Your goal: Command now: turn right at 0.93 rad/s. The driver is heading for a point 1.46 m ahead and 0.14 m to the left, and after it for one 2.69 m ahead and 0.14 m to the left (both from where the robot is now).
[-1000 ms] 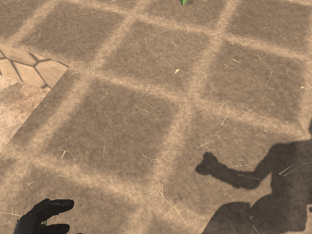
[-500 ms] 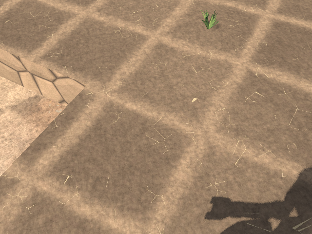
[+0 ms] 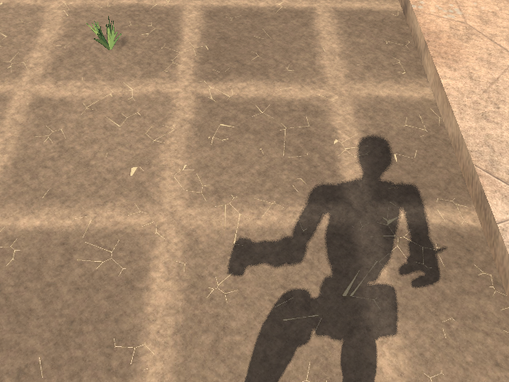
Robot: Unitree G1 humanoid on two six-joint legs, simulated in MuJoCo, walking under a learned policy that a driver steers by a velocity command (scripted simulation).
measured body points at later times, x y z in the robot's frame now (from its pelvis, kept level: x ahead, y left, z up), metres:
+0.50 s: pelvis +0.05 -0.04 +0.00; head +0.06 -0.04 +0.45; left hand +0.29 +0.17 -0.09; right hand +0.10 -0.35 -0.10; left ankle +0.10 +0.09 -0.72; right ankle +0.02 -0.14 -0.74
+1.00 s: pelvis +0.28 -0.09 -0.02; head +0.33 -0.07 +0.42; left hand +0.57 +0.12 -0.07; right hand +0.23 -0.37 -0.13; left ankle +0.09 +0.07 -0.70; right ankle +0.38 -0.23 -0.74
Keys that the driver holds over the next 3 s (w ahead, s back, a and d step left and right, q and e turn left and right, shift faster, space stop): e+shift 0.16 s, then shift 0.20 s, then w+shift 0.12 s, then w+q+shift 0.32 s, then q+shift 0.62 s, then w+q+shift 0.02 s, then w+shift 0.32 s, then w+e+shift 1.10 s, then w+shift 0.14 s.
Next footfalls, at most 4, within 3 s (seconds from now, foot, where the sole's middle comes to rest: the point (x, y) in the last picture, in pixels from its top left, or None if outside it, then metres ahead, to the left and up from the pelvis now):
0.10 right None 0.06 -0.15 -0.78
0.58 left None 0.12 0.07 -0.78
0.96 right None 0.41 -0.23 -0.78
1.34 left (225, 361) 0.50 0.08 -0.78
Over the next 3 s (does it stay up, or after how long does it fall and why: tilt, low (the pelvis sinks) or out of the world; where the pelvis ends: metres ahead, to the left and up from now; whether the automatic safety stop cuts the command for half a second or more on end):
stays up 1.44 0.09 0.00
